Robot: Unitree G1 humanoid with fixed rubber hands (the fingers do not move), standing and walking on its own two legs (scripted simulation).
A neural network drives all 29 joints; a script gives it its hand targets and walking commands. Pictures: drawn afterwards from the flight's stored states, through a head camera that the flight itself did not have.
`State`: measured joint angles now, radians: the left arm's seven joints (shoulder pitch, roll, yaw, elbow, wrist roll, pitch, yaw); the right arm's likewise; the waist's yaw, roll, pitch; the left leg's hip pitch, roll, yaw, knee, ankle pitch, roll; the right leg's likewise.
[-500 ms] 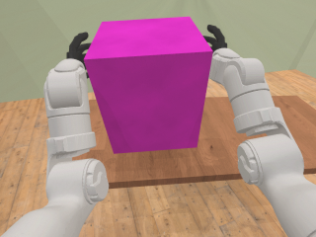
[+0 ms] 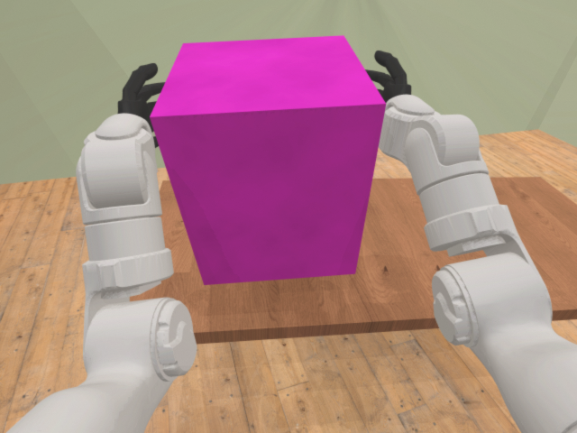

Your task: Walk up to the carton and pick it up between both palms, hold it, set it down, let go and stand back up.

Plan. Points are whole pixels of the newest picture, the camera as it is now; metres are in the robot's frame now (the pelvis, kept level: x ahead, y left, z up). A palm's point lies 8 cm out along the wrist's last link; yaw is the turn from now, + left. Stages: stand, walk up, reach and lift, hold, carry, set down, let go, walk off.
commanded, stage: hold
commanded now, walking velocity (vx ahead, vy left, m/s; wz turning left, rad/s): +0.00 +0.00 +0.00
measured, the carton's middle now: (272, 163) +0.38 +0.01 +0.25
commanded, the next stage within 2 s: none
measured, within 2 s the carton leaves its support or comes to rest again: neither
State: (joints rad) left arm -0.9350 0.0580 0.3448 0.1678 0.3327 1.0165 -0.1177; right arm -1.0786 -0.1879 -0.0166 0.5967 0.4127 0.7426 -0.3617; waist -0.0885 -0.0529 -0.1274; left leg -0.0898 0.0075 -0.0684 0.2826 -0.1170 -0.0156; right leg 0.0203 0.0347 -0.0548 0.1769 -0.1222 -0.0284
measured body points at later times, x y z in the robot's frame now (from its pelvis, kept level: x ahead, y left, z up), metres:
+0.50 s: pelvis +0.00 +0.00 +0.00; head -0.08 +0.03 +0.44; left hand +0.38 +0.16 +0.31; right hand +0.38 -0.14 +0.33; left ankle +0.03 +0.13 -0.75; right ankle -0.01 -0.10 -0.75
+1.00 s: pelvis +0.00 +0.00 +0.00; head -0.08 +0.03 +0.44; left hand +0.37 +0.17 +0.31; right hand +0.38 -0.14 +0.33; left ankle +0.03 +0.13 -0.75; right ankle -0.01 -0.10 -0.75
